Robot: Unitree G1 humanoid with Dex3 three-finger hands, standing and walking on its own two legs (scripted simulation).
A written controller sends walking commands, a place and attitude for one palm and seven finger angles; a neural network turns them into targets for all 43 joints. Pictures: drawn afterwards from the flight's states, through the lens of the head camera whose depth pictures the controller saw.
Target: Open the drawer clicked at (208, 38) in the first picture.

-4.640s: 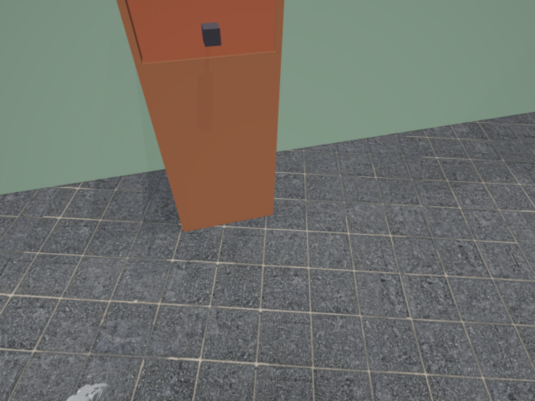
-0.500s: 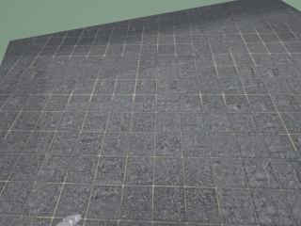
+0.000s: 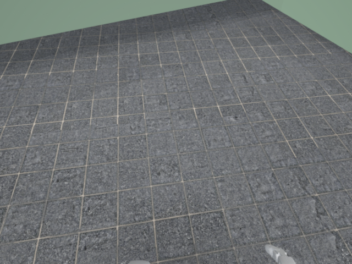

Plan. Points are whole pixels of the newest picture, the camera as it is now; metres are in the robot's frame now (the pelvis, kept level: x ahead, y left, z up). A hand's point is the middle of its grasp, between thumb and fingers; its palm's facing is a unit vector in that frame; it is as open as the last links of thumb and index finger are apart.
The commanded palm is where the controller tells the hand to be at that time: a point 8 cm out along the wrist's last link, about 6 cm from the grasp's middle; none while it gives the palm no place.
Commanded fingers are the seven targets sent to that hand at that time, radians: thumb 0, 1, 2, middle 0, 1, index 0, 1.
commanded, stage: walk to a spot facing it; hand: left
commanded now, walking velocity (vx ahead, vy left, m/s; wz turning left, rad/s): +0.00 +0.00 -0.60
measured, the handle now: out of the picture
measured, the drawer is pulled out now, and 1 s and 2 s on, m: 0.00 0.00 0.00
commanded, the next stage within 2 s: turn to face it in 0.74 s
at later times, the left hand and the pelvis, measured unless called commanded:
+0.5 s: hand (126, 252) +0.16 +0.15 -0.16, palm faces -0.33 -0.91 -0.24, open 7.4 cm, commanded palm none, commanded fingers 0.00 0.90 0.90 -0.20 -0.30 -0.20 -0.30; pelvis +0.00 -0.02 -0.01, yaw -21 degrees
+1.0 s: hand (151, 262) +0.15 +0.08 -0.19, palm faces -0.32 -0.93 -0.15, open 7.4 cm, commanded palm none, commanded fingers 0.00 0.90 0.90 -0.20 -0.30 -0.20 -0.30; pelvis +0.14 -0.09 -0.01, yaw -23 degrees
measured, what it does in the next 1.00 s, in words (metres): walks ahead, turning right: left foot, then right foot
